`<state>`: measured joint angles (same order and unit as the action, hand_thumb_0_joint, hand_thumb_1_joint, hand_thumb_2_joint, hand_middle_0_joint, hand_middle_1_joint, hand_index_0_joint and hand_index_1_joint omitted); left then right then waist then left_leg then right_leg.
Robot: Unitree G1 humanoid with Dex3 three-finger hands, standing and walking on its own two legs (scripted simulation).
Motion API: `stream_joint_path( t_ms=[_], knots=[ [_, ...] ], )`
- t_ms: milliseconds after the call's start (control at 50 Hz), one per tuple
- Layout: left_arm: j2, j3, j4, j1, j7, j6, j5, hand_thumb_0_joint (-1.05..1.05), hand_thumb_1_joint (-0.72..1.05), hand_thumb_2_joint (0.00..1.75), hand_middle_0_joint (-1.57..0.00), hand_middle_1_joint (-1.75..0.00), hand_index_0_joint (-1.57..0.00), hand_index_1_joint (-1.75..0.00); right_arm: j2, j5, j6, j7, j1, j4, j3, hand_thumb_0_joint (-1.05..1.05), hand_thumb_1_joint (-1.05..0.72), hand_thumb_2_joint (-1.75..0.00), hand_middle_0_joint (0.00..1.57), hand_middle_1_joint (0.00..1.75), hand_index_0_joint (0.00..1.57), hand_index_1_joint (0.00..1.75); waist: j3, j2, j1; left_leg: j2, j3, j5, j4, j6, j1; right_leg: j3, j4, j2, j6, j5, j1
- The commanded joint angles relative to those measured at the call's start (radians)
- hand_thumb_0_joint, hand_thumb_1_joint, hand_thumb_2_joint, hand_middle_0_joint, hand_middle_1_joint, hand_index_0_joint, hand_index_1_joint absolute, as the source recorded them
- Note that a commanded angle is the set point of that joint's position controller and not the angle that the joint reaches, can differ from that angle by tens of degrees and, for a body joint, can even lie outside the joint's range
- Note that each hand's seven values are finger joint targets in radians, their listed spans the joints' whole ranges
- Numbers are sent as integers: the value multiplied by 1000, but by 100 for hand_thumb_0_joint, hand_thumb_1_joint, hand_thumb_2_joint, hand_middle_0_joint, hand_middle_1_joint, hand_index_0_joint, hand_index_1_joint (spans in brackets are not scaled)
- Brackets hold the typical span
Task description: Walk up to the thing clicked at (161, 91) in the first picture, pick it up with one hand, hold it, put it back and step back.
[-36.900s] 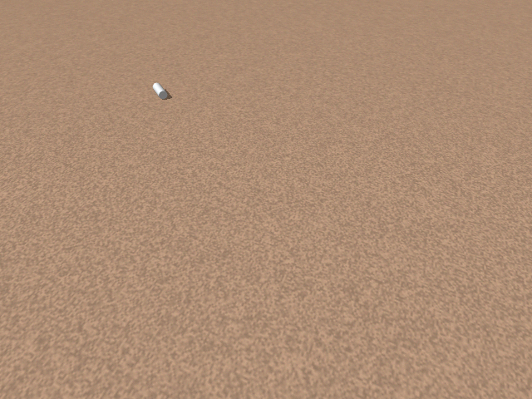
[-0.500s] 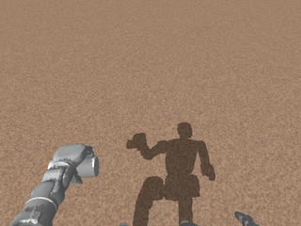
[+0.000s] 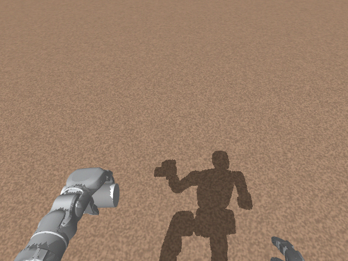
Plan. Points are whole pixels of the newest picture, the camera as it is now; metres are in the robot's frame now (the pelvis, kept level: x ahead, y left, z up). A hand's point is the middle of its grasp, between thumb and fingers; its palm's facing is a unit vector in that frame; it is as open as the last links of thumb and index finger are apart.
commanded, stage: hold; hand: left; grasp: from above
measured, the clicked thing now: (91, 195) +0.31 +0.24 -0.07
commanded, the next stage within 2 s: crouch in 1.34 s
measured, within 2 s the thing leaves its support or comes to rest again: neither
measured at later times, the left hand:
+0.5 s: hand (92, 201) +0.28 +0.22 -0.03, palm faces -0.46 -0.04 -0.88, open 9.0 cm
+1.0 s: hand (92, 201) +0.27 +0.21 -0.02, palm faces -0.47 -0.04 -0.88, open 9.0 cm
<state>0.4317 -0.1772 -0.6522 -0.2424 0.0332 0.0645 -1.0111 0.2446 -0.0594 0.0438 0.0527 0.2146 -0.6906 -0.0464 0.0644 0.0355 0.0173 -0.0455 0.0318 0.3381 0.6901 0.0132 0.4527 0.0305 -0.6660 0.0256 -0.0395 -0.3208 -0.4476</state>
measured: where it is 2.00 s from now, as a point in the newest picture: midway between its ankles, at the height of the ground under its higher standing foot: outside the picture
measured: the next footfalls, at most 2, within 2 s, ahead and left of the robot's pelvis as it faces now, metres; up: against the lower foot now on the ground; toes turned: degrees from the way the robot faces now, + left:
none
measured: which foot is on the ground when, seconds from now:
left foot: down 0.00-1.00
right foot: down 0.00-1.00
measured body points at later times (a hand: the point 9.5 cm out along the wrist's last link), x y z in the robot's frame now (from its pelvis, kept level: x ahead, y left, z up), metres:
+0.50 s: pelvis -0.01 -0.01 +0.01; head +0.00 -0.03 +0.46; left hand +0.30 +0.22 +0.02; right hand +0.13 -0.26 -0.10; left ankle +0.01 +0.13 -0.72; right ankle +0.01 -0.15 -0.72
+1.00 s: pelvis -0.01 -0.01 +0.01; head +0.00 -0.03 +0.46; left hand +0.29 +0.21 +0.03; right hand +0.15 -0.26 -0.10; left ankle +0.01 +0.13 -0.72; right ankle +0.01 -0.15 -0.72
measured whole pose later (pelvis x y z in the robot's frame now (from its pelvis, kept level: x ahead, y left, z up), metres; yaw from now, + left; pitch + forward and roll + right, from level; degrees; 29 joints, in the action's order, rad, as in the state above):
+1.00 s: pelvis -0.01 -0.01 +0.01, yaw +0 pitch +1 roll +0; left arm 0.43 -0.19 -0.54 -0.19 0.10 0.06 -0.99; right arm 0.24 -0.07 0.07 0.08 0.17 -0.66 -0.03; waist 0.01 0.05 -0.01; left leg -0.04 0.04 0.25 0.52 0.02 0.29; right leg 0.04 -0.53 0.03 -0.03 -0.25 -0.31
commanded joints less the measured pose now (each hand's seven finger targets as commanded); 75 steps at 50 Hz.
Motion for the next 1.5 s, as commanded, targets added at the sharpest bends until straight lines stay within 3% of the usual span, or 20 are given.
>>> stream_joint_path(
  t_ms=[0,220,340,600,640,680,720,740,760,880,940,980,1080,1280,1360,1400,1420,1440,1480],
  knots=[
    [215,107,217,-324,-33,0,14,0,72,65,-101,-61,-105,-57,145,6,-36,13,-38,122,-42,0,-89,-89,20,30,20,30,277,10,-2,49,-1,-338,-92,-15,-193,-30,80,-60,42,276,99],
    [215,110,253,-305,-17,-7,7,0,70,66,-100,-62,-103,-58,140,1,-25,17,-68,144,-33,0,-90,-90,20,30,20,30,243,2,-13,58,10,-270,-136,-22,-208,-21,127,-51,39,223,121],
    [211,109,281,-315,-12,-7,20,0,72,64,-100,-64,-105,-59,136,-2,-26,19,-94,156,-27,0,-90,-90,20,30,20,30,217,6,-19,56,6,-223,-167,-21,-214,-21,152,-52,41,170,125],
    [210,106,313,-296,3,-4,26,0,73,64,-102,-65,-106,-61,131,-4,-28,29,-119,156,-19,0,-90,-90,20,30,20,30,199,-9,-24,56,9,-219,-203,-23,-254,-22,190,-50,40,163,149],
    [227,124,302,-290,3,-3,28,0,74,63,-102,-64,-106,-60,132,-5,-27,29,-127,157,-20,0,-90,-90,20,30,20,30,181,12,-28,58,13,-198,-214,-22,-254,-21,201,-50,41,139,144],
    [199,100,308,-281,9,-4,27,0,72,64,-101,-64,-105,-60,130,-5,-27,28,-131,160,-20,0,-90,-90,20,30,20,30,192,-11,-24,56,12,-216,-217,-23,-274,-21,201,-50,40,158,155],
    [224,121,312,-287,9,-6,27,0,72,66,-101,-66,-105,-61,131,-5,-27,31,-127,157,-18,0,-90,-90,20,30,20,30,204,-8,-26,57,12,-233,-214,-25,-274,-22,204,-49,37,174,167],
    [217,113,327,-285,11,-6,32,0,74,65,-103,-64,-107,-60,128,-6,-26,31,-138,161,-16,0,-90,-90,20,30,20,30,196,3,-37,58,12,-233,-220,-22,-273,-24,205,-49,41,171,170],
    [212,106,318,-298,12,-8,30,0,74,67,-104,-64,-107,-60,126,-5,-26,32,-137,161,-15,0,-90,-90,20,30,20,30,185,-4,-23,58,14,-222,-218,-24,-273,-20,213,-48,37,165,159],
    [212,110,306,-242,21,-7,30,0,71,65,-102,-62,-105,-59,125,-8,-21,32,-143,167,-14,0,-90,-90,20,30,20,30,176,-6,-37,56,12,-233,-237,-23,-280,-25,218,-50,42,170,185],
    [211,100,319,-291,21,3,33,0,71,64,-100,-64,-104,-60,126,-8,-17,34,-135,164,-15,0,-90,-90,20,30,20,30,187,-6,-23,53,12,-253,-234,-24,-288,-25,213,-52,41,193,180],
    [240,126,314,-304,15,9,29,0,69,64,-100,-63,-104,-59,125,-8,-15,36,-135,160,-14,0,-90,-90,20,30,20,30,188,12,-31,55,11,-260,-235,-22,-295,-25,216,-51,42,195,181],
    [196,99,332,-281,6,10,35,0,71,65,-101,-64,-104,-60,124,-7,-13,35,-142,165,-17,0,-90,-90,20,30,20,30,200,-12,-26,58,14,-273,-233,-23,-311,-24,225,-50,38,212,189],
    [225,122,304,-291,-2,2,22,0,70,66,-101,-63,-104,-59,126,-9,-1,35,-134,154,-21,0,-90,-90,20,30,20,30,205,-16,-30,58,15,-293,-236,-25,-315,-23,228,-46,38,236,205],
    [199,101,285,-268,-2,7,22,0,69,64,-99,-64,-103,-60,126,-9,5,34,-129,154,-25,0,-90,-90,20,30,20,30,201,-2,-27,57,17,-307,-240,-23,-321,-24,226,-47,42,249,206],
    [219,120,268,-285,-7,9,18,0,69,68,-99,-66,-103,-62,126,-9,6,35,-126,151,-25,0,-91,-90,20,30,20,30,197,-15,-27,57,14,-315,-236,-23,-315,-28,225,-48,41,253,201],
    [220,119,280,-284,-8,11,17,0,74,60,-100,-71,-107,-64,126,-8,8,35,-125,151,-25,0,-93,-91,20,30,20,30,202,-7,-30,58,15,-320,-236,-23,-316,-27,226,-47,41,262,208],
    [225,120,288,-294,-10,13,11,0,66,61,-92,-68,-99,-63,125,-7,8,34,-123,153,-27,0,-89,-90,20,30,20,30,210,-3,-31,63,17,-323,-233,-24,-317,-23,226,-43,39,271,212],
    [205,113,258,-260,-13,16,15,0,65,67,-95,-67,-99,-64,126,-8,10,32,-120,150,-27,0,-89,-90,20,30,20,30,200,-15,-27,60,15,-328,-231,-24,-314,-25,223,-45,40,272,212]
  ],
)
